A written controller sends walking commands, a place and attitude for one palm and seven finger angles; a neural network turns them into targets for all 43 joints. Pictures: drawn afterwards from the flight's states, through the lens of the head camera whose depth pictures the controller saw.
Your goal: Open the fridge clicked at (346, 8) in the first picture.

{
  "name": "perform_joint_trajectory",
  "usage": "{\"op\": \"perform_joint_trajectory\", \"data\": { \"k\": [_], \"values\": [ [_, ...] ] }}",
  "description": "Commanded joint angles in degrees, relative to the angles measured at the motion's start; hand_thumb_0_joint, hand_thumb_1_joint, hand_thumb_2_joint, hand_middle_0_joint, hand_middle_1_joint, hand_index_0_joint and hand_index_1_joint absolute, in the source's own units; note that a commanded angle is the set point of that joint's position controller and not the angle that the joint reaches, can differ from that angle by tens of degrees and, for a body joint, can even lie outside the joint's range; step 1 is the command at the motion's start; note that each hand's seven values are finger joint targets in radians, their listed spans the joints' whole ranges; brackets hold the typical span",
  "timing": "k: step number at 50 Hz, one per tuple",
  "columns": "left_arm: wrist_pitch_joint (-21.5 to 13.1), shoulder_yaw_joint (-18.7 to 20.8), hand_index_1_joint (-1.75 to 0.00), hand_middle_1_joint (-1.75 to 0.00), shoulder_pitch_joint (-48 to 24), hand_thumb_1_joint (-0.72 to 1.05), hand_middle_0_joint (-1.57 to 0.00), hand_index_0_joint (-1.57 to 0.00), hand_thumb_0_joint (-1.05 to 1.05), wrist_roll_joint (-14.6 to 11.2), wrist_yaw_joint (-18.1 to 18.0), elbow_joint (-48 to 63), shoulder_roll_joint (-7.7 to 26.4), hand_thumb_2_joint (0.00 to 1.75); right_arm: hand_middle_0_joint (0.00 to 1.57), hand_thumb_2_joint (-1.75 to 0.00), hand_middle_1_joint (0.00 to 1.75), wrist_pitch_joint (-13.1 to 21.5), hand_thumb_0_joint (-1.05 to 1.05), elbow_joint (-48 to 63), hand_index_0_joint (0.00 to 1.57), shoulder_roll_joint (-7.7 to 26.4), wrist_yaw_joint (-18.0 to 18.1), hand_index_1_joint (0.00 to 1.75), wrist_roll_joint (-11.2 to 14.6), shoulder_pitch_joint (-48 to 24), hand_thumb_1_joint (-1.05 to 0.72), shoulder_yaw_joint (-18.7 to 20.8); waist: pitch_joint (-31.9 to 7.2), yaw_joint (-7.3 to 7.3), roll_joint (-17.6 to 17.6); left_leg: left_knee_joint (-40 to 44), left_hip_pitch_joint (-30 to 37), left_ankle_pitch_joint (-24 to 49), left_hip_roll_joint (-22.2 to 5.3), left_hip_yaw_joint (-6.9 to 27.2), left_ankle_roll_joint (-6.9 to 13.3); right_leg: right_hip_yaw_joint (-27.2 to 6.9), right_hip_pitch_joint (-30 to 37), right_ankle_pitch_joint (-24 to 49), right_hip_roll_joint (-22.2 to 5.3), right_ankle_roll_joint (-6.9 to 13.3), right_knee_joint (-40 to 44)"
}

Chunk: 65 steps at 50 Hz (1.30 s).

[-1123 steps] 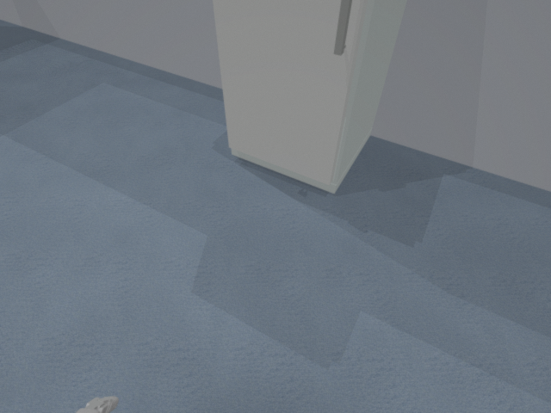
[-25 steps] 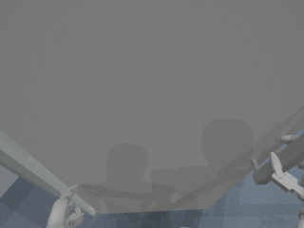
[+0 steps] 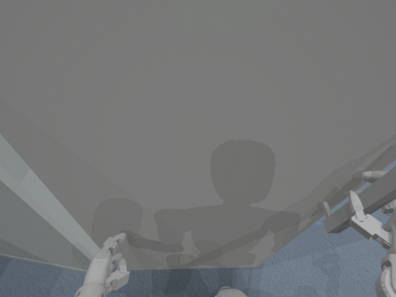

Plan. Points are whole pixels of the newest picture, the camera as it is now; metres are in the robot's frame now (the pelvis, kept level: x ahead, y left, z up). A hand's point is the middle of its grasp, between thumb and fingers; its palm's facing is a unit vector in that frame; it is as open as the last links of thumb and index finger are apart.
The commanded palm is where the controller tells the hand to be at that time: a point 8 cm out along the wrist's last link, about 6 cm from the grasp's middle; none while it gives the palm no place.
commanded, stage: stop walking and hold the door back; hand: right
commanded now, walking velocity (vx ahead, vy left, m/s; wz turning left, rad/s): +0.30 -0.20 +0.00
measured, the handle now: (366, 187) +0.29 -0.28 +0.12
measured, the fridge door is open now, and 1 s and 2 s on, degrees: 79 74 75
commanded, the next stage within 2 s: loosen the grip on the handle in 1.82 s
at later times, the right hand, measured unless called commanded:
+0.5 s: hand (353, 194) +0.28 -0.26 +0.11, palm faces +0.36 +0.91 -0.22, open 6.0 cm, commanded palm +0.25 -0.30 +0.11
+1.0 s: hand (348, 184) +0.30 -0.26 +0.11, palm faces +0.34 +0.91 -0.23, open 6.3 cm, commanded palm +0.24 -0.31 +0.11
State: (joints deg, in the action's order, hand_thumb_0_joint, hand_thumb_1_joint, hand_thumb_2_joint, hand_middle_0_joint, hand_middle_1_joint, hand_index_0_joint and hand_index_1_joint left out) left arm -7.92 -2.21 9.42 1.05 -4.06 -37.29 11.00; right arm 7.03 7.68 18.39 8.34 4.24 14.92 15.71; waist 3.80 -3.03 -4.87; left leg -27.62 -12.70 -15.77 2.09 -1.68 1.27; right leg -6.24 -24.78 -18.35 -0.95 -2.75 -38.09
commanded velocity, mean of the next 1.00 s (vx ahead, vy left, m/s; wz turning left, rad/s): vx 0.12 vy -0.04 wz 0.00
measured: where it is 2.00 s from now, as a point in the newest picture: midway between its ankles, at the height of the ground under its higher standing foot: outside the picture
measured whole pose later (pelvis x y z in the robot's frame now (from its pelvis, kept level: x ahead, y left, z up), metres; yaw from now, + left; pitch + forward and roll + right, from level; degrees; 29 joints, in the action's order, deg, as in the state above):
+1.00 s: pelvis -0.08 +0.00 -0.01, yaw -2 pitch -2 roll +2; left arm -4.7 1.0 11.0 -1.0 -5.4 -38.9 18.3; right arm 12.2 -28.7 22.5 3.1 0.7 -20.4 18.9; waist 5.1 3.8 -0.6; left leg -32.1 -17.1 -13.1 -1.0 -2.5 -0.8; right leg 1.6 -18.5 -15.3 -2.9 -1.1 -36.5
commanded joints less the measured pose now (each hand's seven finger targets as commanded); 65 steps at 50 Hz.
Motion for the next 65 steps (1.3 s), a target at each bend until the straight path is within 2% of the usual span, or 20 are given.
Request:
{"op": "perform_joint_trajectory", "data": {
  "k": [1,3,9,15,17,18,20,21,22,25,33,35,36,37,41,46,49,53,58,65],
  "values": [
    [-1.76,4.12,-0.30,-0.30,-2.64,0.90,-0.20,-0.20,0.00,-1.40,-1.69,5.98,7.56,0.90,0.45,-0.90,1.40,4.17,0.00,-1.64,0.45,11.72,1.52,1.40,-2.37,-27.77,-0.90,3.83,-14.09,3.70,16.72,6.97,5.80,30.39,-22.94,17.80,2.88,-1.38,-5.83,-6.70,2.65,0.12,-31.35],
    [0.03,3.90,-0.30,-0.30,-3.22,0.90,-0.20,-0.20,0.00,-1.71,-2.49,4.89,8.68,0.90,0.45,-0.90,1.40,5.18,0.00,-8.83,0.45,16.56,1.87,1.40,-2.13,-33.64,-0.90,7.08,-13.18,3.70,10.92,5.76,5.26,23.95,-20.44,12.99,3.07,0.59,-6.07,-1.86,1.99,0.13,-31.26],
    [1.67,5.45,-0.30,-0.30,-3.42,0.90,-0.20,-0.20,0.00,-1.48,-1.98,4.34,11.70,0.90,0.45,-0.90,1.40,7.71,0.00,-20.54,0.45,16.26,0.36,1.40,-1.12,-50.90,-0.90,2.45,-8.08,2.45,13.49,18.60,0.43,-15.29,-18.76,15.99,0.97,5.66,-5.00,-0.08,1.90,1.45,-18.41],
    [0.90,5.32,-0.30,-0.30,0.85,0.90,-0.20,-0.20,0.00,-1.80,-2.03,3.56,10.65,0.90,0.45,-0.90,1.40,8.31,0.00,-29.65,0.45,18.16,0.28,1.40,-2.78,-63.27,-0.90,2.21,-14.27,1.67,17.12,20.09,1.64,-22.86,-18.48,14.17,4.68,13.68,8.39,-7.21,3.07,3.90,4.58],
    [0.38,5.09,-0.30,-0.30,2.83,0.90,-0.20,-0.20,0.00,-1.95,-2.13,3.19,10.40,0.90,0.45,-0.90,1.40,8.61,0.00,-30.31,0.45,15.13,-0.58,1.40,-2.69,-66.79,-0.90,-0.59,-16.42,3.89,10.72,14.53,-1.82,-20.13,-14.30,10.06,3.31,15.25,20.01,-3.53,3.72,4.81,16.09],
    [0.56,4.95,-0.30,-0.30,4.61,0.90,-0.20,-0.20,0.00,-1.71,-2.32,3.09,10.67,0.90,0.45,-0.90,1.40,9.23,0.00,-31.87,0.45,15.16,-1.07,1.40,-3.19,-68.29,-0.90,-1.04,-17.46,4.53,6.38,8.56,-2.70,-17.24,-11.27,6.76,1.48,13.91,23.64,-3.93,2.06,5.76,20.56],
    [0.27,5.66,-0.30,-0.30,4.48,0.90,-0.20,-0.20,0.00,-2.20,-2.22,3.67,13.44,0.90,0.45,-0.90,1.40,9.62,0.00,-32.77,0.45,14.52,-1.81,1.40,-2.98,-73.93,-0.90,-1.41,-12.90,4.22,-11.35,-15.58,-20.40,-11.46,-1.91,-3.08,-2.15,-10.27,30.06,-10.43,-16.39,12.23,28.35],
    [0.46,5.96,-0.30,-0.30,3.23,0.90,-0.20,-0.20,0.00,-2.58,-2.56,3.05,12.31,0.90,0.45,-0.90,1.40,8.22,0.00,-34.43,0.45,14.42,-2.14,1.40,-2.52,-75.86,-0.90,-0.90,-13.36,3.35,-9.40,-29.57,-22.29,-11.82,-0.06,-3.04,-2.22,-12.10,28.62,3.01,-19.45,15.15,26.27],
    [0.41,5.15,-0.30,-0.30,3.42,0.90,-0.20,-0.20,0.00,-2.34,-1.68,3.36,11.01,0.90,0.45,-0.90,1.40,9.18,0.00,-31.90,0.45,12.34,-2.75,1.40,-3.03,-75.10,-0.90,-3.34,-15.75,3.89,-13.86,-38.71,-28.19,-11.79,-1.98,1.70,-1.72,-19.35,29.44,-4.96,-23.22,16.73,28.68],
    [1.42,4.84,-0.30,-0.30,5.24,0.90,-0.20,-0.20,0.00,-3.42,-2.59,0.93,11.62,0.90,0.45,-0.90,1.40,7.72,0.00,-41.43,0.45,16.94,-2.82,1.40,-4.06,-75.44,-0.90,-0.97,-9.71,3.48,-2.31,-37.77,-29.74,-4.66,-5.75,1.63,-2.22,-6.96,26.15,9.52,-18.53,16.02,22.67],
    [1.97,3.89,-0.30,-0.30,4.95,0.90,-0.20,-0.20,0.00,-3.34,-2.52,3.28,11.72,0.90,0.45,-0.90,1.40,6.95,0.00,-34.07,0.45,19.40,-4.89,1.40,-3.08,-64.78,-0.90,1.59,-16.60,3.08,-6.30,-0.34,4.80,3.66,0.23,-6.84,-1.97,7.83,18.71,27.57,-12.03,8.27,8.45],
    [2.32,4.75,-0.30,-0.30,4.91,0.90,-0.20,-0.20,0.00,-3.82,-1.70,3.34,11.04,0.90,0.45,-0.90,1.40,7.14,0.00,-32.47,0.45,24.22,-4.13,1.40,-3.78,-59.55,-0.90,5.85,-21.35,3.22,5.66,2.07,23.33,17.37,-10.38,5.15,2.43,12.10,4.36,18.06,-6.62,4.71,-8.74],
    [2.45,5.07,-0.30,-0.30,3.21,0.90,-0.20,-0.20,0.00,-3.84,-1.92,4.43,9.72,0.90,0.45,-0.90,1.40,7.04,0.00,-32.56,0.45,27.22,-3.79,1.40,-3.50,-57.24,-0.90,9.14,-22.36,2.41,16.15,2.92,27.81,35.25,-22.24,21.99,9.15,11.75,-7.35,-9.94,0.43,2.63,-22.88],
    [2.21,5.91,-0.30,-0.30,4.75,0.90,-0.20,-0.20,0.00,-3.96,-1.63,4.01,11.31,0.90,0.45,-0.90,1.40,5.71,0.00,-37.32,0.45,26.85,-3.85,1.40,-2.75,-52.25,-0.90,10.51,-20.43,2.36,13.57,4.63,23.40,36.98,-25.91,23.81,11.07,5.25,-8.90,-14.80,0.45,2.21,-30.09],
    [1.82,3.91,-0.30,-0.30,1.71,0.90,-0.20,-0.20,0.00,-3.57,-1.35,2.27,11.12,0.90,0.45,-0.90,1.40,7.91,0.00,-32.65,0.45,27.66,-3.19,1.40,-2.43,-54.90,-0.90,13.25,-15.73,3.43,11.92,5.52,9.20,21.74,-20.66,11.48,7.61,3.68,-3.15,-8.81,-2.95,1.50,-24.12],
    [1.06,3.76,-0.30,-0.30,0.76,0.90,-0.20,-0.20,0.00,-2.22,-1.89,4.05,10.86,0.90,0.45,-0.90,1.40,8.68,0.00,-26.95,0.45,24.49,-2.94,1.40,-2.86,-51.69,-0.90,11.66,-15.12,2.84,13.24,7.21,1.81,11.46,-16.41,7.92,6.01,8.98,7.02,-0.45,-1.02,1.54,-3.40],
    [1.31,4.69,-0.30,-0.30,0.76,0.90,-0.20,-0.20,0.00,-1.94,-2.05,5.27,11.18,0.90,0.45,-0.90,1.40,9.04,0.00,-21.06,0.45,22.22,-2.67,1.40,-2.66,-47.83,-0.90,10.50,-16.01,3.55,7.60,3.60,0.38,10.66,-12.68,5.95,2.63,9.04,16.60,12.25,-1.31,1.57,11.53],
    [1.29,4.14,-0.30,-0.30,-0.86,0.90,-0.20,-0.20,0.00,-1.43,-1.26,7.88,10.39,0.90,0.45,-0.90,1.40,9.80,0.00,-12.44,0.45,19.86,-2.98,1.40,-3.05,-45.49,-0.90,8.14,-16.24,3.02,-15.41,-14.89,-5.68,-8.31,-2.23,-0.59,-2.08,-8.45,18.82,37.88,-16.56,8.89,18.96],
    [1.23,4.38,-0.30,-0.30,0.56,0.90,-0.20,-0.20,0.00,-1.53,-0.21,8.86,10.37,0.90,0.45,-0.90,1.40,7.80,0.00,-6.39,0.45,14.55,-3.35,1.40,-2.44,-36.58,-0.90,5.05,-17.77,3.50,-8.16,-1.98,-2.49,-2.50,-2.20,-1.36,-1.84,0.90,24.10,42.74,-12.84,7.56,10.69],
    [1.60,3.40,-0.30,-0.30,0.28,0.90,-0.20,-0.20,0.00,-2.20,-1.95,7.35,9.56,0.90,0.45,-0.90,1.40,5.83,0.00,-13.21,0.45,15.95,-2.33,1.40,-1.53,-41.38,-0.90,5.43,-20.90,3.89,4.51,0.49,6.44,27.17,-7.81,4.27,-0.50,6.66,17.33,26.37,-7.67,2.77,7.83]
  ]
}}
